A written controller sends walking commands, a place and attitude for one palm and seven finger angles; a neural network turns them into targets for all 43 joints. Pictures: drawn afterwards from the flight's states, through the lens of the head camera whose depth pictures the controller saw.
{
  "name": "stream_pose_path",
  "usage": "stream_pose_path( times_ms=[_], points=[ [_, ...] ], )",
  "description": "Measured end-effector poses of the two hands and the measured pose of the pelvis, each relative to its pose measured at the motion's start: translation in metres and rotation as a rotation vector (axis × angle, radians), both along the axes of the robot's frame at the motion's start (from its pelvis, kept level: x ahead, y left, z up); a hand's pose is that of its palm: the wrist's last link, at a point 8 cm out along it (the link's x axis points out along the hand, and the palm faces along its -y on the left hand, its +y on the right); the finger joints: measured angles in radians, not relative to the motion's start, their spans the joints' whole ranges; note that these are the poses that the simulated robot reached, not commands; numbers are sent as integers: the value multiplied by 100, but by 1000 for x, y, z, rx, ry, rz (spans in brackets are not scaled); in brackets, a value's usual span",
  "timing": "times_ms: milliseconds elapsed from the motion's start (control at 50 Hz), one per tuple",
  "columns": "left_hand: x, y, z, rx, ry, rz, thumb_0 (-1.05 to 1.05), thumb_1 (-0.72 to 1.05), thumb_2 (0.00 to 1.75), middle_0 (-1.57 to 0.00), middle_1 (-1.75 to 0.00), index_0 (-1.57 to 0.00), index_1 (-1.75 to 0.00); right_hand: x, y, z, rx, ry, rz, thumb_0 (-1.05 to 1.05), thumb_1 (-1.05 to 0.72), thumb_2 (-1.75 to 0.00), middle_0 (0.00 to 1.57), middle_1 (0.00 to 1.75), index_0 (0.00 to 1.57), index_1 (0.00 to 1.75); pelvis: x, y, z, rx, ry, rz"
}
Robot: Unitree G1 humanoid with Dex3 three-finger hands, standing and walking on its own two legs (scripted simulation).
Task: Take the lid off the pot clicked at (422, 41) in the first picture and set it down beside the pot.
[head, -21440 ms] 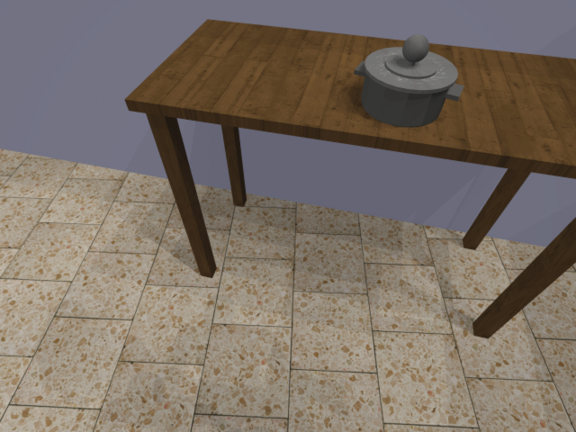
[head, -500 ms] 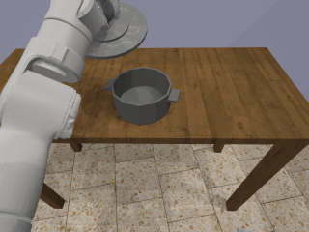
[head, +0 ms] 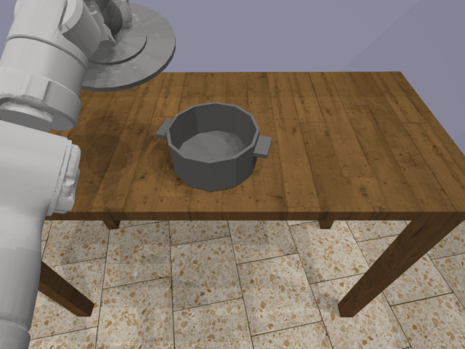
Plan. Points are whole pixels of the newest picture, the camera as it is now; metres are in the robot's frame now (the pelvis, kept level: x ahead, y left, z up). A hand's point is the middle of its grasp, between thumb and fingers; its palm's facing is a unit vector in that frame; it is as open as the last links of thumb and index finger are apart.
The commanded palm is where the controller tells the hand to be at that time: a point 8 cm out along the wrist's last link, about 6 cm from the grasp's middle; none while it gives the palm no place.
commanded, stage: move the lid sideways beside the pot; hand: left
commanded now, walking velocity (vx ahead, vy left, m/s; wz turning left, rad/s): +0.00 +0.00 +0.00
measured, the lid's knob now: (102, 17) +0.50 +0.18 +0.32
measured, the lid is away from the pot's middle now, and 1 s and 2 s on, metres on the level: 0.15 0.26 0.23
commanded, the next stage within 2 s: lower the lid onto the table in 0.96 s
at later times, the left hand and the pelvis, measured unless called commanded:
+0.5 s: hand (51, 27) +0.45 +0.23 +0.33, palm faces -0.12 -0.10 -0.99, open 7.8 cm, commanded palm +0.44 +0.23 +0.39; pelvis -0.01 +0.01 +0.00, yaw +2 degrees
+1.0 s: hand (21, 31) +0.46 +0.28 +0.32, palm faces -0.12 -0.12 -0.98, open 7.8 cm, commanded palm +0.45 +0.26 +0.39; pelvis +0.00 +0.01 +0.00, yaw +1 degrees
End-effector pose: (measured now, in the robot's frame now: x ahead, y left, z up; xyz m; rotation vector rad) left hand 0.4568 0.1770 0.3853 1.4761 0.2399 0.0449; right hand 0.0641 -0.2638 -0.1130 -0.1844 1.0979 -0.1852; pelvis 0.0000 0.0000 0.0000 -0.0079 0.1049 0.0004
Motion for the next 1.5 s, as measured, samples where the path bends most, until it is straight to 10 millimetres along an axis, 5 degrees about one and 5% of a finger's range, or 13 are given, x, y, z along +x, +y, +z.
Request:
stream_pose_path(
  times_ms=[320, 780, 1000, 1300, 1500],
  points=[
    [-18, 39, 0, 15, -6, 51, -1, 24, 76, -69, -99, -62, -97, 37, 14, 8, 2, -67, 68, 1, -91, -90, 20, 30, 20, 30, -9, 5, 0, -4, -3, 30],
    [-6, 73, 0, -8, 13, 113, -1, 24, 76, -69, -99, -62, -97, -15, 7, -1, -16, 77, -16, 1, -91, -90, 20, 30, 20, 30, -5, 9, 0, -7, 16, 15],
    [-8, 99, -7, -4, 27, 178, -1, 24, 76, -69, -99, -62, -97, -12, 0, 0, -23, 91, -18, 1, -91, -90, 20, 30, 20, 30, -2, 7, 0, -9, 20, 16],
    [-17, 84, -13, 9, 56, 197, -1, 24, 76, -69, -99, -62, -97, 26, 11, -1, 8, -1, 55, 1, -91, -90, 20, 30, 20, 30, -8, 6, -1, -8, 13, 42],
    [-8, 80, -30, -54, 109, 184, -1, 24, 76, -69, -99, -62, -97, 13, 9, 2, -3, 10, 17, 1, -91, -90, 20, 30, 20, 30, -9, 3, -1, -6, 8, 22]
  ],
)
